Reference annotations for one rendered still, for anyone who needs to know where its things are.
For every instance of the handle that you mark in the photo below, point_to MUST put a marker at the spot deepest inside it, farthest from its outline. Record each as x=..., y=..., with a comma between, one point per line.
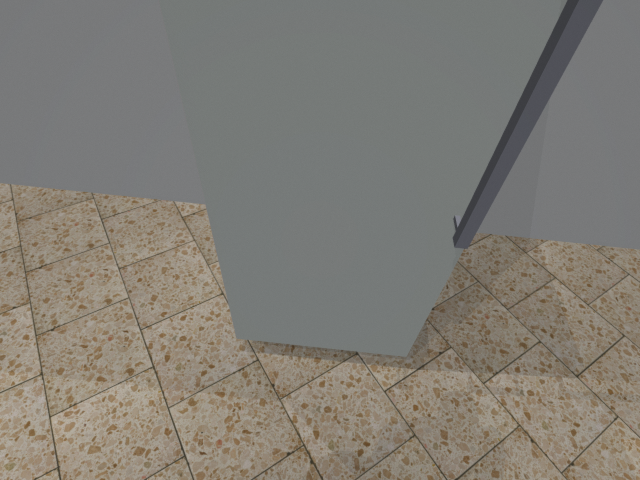
x=566, y=36

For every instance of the fridge door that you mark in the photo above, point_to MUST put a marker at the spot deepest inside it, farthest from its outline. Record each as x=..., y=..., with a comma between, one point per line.
x=336, y=140

